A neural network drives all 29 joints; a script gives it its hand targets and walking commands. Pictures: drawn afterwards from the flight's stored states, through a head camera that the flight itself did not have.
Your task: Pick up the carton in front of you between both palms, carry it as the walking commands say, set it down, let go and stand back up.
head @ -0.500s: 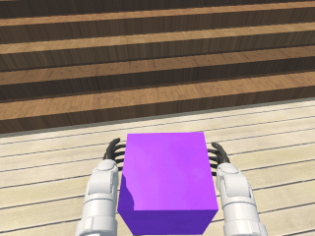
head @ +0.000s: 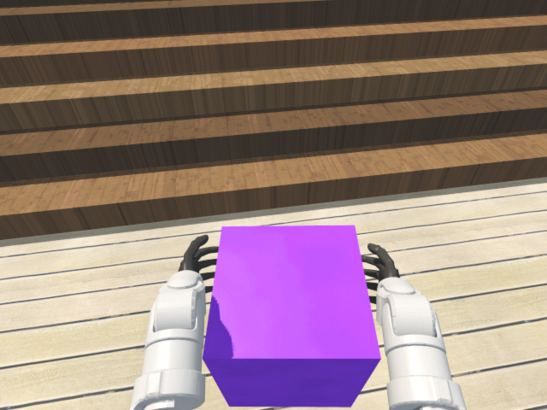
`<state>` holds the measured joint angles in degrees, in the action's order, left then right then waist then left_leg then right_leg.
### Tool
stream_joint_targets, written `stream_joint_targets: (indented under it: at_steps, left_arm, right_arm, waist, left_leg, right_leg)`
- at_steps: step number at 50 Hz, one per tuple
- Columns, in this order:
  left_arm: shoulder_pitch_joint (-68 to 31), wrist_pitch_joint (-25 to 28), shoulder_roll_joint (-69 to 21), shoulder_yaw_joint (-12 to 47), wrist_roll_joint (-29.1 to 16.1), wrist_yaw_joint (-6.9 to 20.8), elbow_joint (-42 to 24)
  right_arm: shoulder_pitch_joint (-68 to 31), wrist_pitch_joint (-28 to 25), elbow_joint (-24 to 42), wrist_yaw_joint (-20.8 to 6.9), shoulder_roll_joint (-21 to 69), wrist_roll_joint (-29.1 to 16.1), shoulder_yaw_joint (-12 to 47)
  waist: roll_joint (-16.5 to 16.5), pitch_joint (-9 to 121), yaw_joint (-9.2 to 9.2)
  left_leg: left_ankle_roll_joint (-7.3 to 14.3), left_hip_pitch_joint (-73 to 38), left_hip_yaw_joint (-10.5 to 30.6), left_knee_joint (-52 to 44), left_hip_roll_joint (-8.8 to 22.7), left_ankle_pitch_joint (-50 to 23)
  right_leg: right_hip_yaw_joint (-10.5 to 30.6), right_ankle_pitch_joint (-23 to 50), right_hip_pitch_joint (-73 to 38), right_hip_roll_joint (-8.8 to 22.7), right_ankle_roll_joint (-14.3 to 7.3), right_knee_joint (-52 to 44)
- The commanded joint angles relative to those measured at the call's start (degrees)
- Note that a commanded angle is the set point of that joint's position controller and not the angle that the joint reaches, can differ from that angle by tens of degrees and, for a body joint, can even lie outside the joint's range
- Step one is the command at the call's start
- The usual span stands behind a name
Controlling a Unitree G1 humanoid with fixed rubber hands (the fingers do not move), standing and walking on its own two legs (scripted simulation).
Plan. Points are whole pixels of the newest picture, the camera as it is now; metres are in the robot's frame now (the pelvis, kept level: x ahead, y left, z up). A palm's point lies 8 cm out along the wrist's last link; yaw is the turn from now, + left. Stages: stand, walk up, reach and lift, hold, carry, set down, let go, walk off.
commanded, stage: hold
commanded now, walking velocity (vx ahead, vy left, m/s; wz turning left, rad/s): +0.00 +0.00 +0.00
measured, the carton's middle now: (288, 320) +0.28 +0.00 -0.03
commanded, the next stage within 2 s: carry in 0.86 s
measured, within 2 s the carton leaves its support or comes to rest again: neither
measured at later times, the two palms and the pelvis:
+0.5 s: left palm (190, 278) +0.30 +0.15 +0.06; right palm (387, 286) +0.29 -0.15 +0.05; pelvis +0.00 +0.00 +0.00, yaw +0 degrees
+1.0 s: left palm (188, 272) +0.31 +0.16 +0.06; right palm (383, 279) +0.30 -0.14 +0.05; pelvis +0.01 +0.01 +0.00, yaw +1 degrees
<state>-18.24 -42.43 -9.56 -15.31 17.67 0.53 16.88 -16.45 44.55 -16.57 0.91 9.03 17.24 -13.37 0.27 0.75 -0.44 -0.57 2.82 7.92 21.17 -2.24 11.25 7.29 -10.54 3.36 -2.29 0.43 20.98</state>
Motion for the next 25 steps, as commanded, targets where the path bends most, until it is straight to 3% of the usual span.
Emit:
stream_joint_targets:
  at_steps: [1, 9, 25]
  left_arm:
    - [-26.6, 0.7, -55.1, 29.9, -15.2, 15.0, 2.9]
    - [-27.4, 1.0, -54.5, 29.0, -14.4, 15.4, 4.5]
    - [-23.4, 0.5, -54.1, 30.0, -15.1, 14.9, 1.6]
  right_arm:
    - [-35.3, -3.6, 3.7, -15.6, 53.5, -17.3, 30.7]
    - [-35.8, -3.7, 2.1, -15.4, 53.8, -16.7, 29.9]
    - [-31.9, -3.2, 5.0, -14.9, 53.1, -17.4, 30.7]
  waist:
    - [-0.1, 11.0, -0.1]
    - [-0.5, 10.8, -0.1]
    - [0.0, 12.1, 0.05]
  left_leg:
    - [-0.3, 0.6, -3.9, -3.5, -2.5, -4.5]
    - [0.0, 0.9, -4.2, -3.6, -2.5, -3.4]
    - [-0.5, -1.2, -3.8, -3.6, -2.7, -10.5]
  right_leg:
    - [-3.6, 2.8, -2.3, -2.5, 0.3, -3.2]
    - [-3.6, 2.3, -2.4, -2.2, 0.5, -3.4]
    - [-3.3, 8.9, -4.3, -2.7, 0.5, -3.4]
